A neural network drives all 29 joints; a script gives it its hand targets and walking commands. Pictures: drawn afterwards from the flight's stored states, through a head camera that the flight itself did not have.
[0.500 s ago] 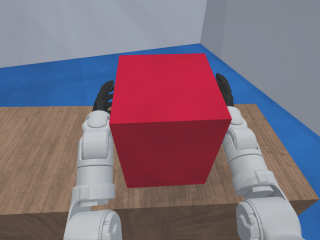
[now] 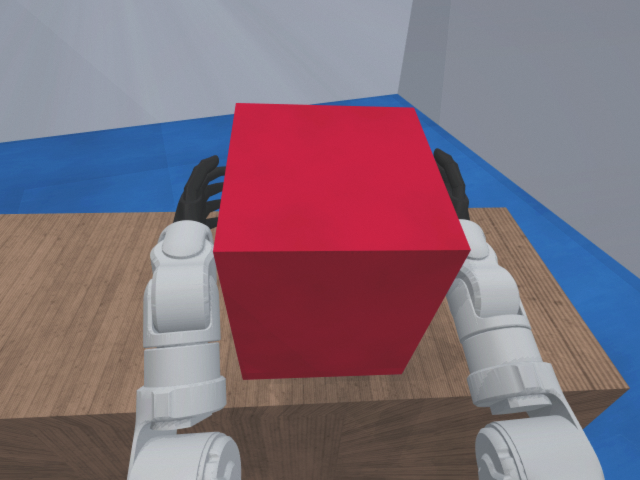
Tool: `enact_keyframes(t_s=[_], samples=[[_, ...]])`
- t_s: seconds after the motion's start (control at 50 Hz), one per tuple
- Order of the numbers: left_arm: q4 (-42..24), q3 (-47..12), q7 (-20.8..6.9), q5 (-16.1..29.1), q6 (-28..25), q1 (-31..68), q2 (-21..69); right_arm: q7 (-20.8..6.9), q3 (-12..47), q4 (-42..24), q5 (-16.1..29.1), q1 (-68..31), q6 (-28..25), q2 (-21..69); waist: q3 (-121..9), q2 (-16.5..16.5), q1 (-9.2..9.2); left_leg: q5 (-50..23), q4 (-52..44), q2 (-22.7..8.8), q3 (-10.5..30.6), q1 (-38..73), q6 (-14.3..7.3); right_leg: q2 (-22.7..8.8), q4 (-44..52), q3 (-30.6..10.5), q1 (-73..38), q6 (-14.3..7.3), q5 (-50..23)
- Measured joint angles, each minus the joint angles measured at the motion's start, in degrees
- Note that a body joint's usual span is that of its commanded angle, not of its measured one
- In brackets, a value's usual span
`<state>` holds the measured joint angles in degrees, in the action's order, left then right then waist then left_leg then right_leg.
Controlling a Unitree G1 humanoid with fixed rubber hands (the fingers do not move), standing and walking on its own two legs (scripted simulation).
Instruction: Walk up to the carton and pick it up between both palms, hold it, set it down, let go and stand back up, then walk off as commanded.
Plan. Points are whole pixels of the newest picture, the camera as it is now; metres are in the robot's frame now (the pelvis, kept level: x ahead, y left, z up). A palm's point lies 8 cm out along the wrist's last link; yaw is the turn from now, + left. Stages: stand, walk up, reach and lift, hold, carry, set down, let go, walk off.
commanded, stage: hold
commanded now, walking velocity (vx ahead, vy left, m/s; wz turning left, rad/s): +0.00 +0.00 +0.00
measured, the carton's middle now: (325, 248) +0.34 +0.00 +0.16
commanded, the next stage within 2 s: none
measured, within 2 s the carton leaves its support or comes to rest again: neither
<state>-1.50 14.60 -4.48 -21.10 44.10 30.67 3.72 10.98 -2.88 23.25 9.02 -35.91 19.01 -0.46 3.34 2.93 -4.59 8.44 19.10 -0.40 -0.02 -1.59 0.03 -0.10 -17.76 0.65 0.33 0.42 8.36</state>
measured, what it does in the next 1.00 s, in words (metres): stands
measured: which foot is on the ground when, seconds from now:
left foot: down 0.00-1.00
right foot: down 0.00-1.00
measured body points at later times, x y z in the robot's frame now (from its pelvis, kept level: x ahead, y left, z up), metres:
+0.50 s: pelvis +0.03 +0.00 +0.00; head +0.01 +0.02 +0.45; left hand +0.41 +0.15 +0.19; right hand +0.41 -0.15 +0.19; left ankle +0.04 +0.12 -0.75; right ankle +0.03 -0.12 -0.75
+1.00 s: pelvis +0.00 +0.00 +0.00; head -0.05 +0.01 +0.45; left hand +0.36 +0.15 +0.18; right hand +0.37 -0.15 +0.19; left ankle +0.04 +0.12 -0.75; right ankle +0.03 -0.12 -0.75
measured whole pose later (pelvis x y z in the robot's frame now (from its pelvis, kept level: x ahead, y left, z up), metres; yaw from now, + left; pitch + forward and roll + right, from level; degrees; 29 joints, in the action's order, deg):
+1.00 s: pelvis +0.00 +0.00 +0.00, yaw +0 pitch -10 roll +0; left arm 6.9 16.2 -4.3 -21.8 41.5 31.9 3.7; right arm 9.2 -4.3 31.1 5.6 -39.5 18.7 -0.5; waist 2.9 1.9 -4.8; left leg 8.5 19.0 -0.4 0.0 -1.4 0.0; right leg -0.1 -17.7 0.7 0.1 0.4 8.6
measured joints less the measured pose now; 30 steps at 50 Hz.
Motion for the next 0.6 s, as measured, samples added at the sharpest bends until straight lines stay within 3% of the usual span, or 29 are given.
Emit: enact_keyframes(t_s=[0.1, 0.22, 0.36, 0.42, 0.5, 0.6], samples=[[7.8, 1.1, 0.4, -1.0, -2.4, 1.1, 0.0, -2.1, -1.8, 8.2, -3.1, -3.5, -0.5, 0.0, -0.2, 0.0, 0.0, -0.1, 0.0, 0.0, 0.0, 0.0, 0.0, 0.0, 0.0, 0.0, 0.0, 0.0, 0.1], [10.1, 1.1, 3.2, 1.6, -6.6, 2.0, 0.0, -2.5, -2.9, 9.8, -3.4, -4.4, -4.4, 0.0, -1.1, 0.0, 0.0, 0.1, 0.0, 0.0, 0.0, 0.0, 0.0, 0.0, 0.0, 0.0, 0.0, 0.0, 0.1], [13.2, 1.9, 2.4, 0.0, -6.9, 3.5, 0.0, -2.9, -4.0, 13.3, -3.8, -5.9, -5.0, 0.0, -1.1, 0.0, 0.01, 1.2, 0.0, 0.0, 0.0, 0.0, 0.0, 0.0, 0.0, 0.0, 0.0, 0.0, 1.2], [11.6, 1.9, 2.4, 1.0, -6.9, 3.5, 0.0, -2.4, -3.6, 10.7, -3.3, -5.1, -4.9, 0.0, -0.2, 0.1, 0.01, 1.5, 0.0, 0.0, 0.0, 0.0, 0.0, 0.0, 0.0, 0.0, 0.0, 0.0, 1.6], [5.1, 1.6, 2.5, 3.4, -6.4, 3.0, 0.0, -0.5, -1.9, 2.6, -0.7, -2.5, -4.9, 0.0, 0.5, 0.1, 0.01, 1.9, 0.0, 0.0, 0.0, 0.0, 0.0, 0.0, 0.0, 0.0, 0.0, 0.0, 1.9], [-0.8, 1.1, 0.9, 2.5, -2.9, 1.5, 0.0, 0.8, -0.2, -2.4, 0.7, -0.3, -2.9, 0.0, 0.5, 0.1, 0.02, 2.0, 0.0, 0.0, 0.0, 0.0, 0.0, 0.0, 0.0, 0.0, 0.0, 0.0, 1.8]])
